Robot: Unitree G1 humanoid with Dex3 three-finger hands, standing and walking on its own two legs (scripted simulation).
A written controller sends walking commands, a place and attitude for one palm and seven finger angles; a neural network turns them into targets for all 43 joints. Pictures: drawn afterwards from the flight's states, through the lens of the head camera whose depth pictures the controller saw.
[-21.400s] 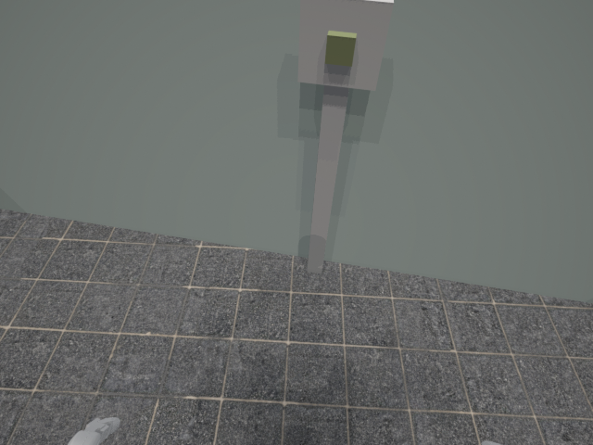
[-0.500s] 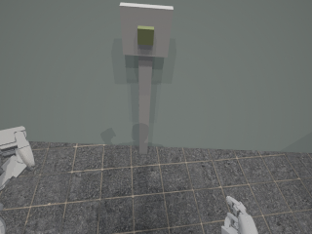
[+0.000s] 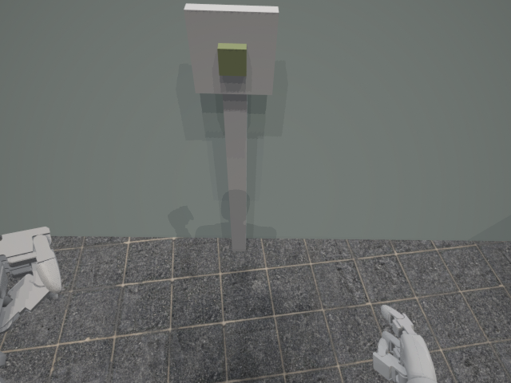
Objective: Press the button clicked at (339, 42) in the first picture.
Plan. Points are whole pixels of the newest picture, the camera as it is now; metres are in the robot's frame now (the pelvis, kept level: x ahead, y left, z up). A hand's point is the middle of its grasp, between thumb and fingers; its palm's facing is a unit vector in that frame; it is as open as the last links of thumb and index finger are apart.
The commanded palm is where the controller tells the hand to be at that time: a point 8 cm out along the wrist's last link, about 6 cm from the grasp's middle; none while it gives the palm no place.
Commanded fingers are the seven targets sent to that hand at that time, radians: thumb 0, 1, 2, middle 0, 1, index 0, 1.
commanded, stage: let the arm hang, fingers relaxed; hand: left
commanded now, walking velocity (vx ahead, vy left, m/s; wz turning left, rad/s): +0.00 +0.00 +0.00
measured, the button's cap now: (232, 59) +0.69 +0.09 +0.14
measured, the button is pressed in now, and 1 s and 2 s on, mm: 0 0 0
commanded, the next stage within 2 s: stand and wait in 1.18 s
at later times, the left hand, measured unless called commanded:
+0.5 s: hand out of the picture -0.04 +0.19 -0.18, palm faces +0.06 -0.98 -0.21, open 4.0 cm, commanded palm none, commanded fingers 0.00 0.90 0.90 -0.49 -0.62 -0.49 -0.62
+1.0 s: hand out of the picture -0.04 +0.17 -0.18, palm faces +0.05 -0.98 -0.17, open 7.2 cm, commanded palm none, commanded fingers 0.00 0.90 0.90 -0.20 -0.30 -0.20 -0.30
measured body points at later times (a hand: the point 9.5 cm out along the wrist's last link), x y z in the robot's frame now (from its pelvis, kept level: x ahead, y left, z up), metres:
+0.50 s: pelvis -0.04 +0.00 +0.00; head -0.02 +0.02 +0.44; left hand -0.04 +0.25 -0.16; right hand -0.01 -0.25 -0.14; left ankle -0.01 +0.11 -0.74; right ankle -0.01 -0.10 -0.74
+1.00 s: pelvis -0.04 +0.00 +0.00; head -0.03 +0.01 +0.45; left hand -0.04 +0.22 -0.16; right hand -0.07 -0.20 -0.16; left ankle -0.01 +0.11 -0.74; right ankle -0.01 -0.10 -0.74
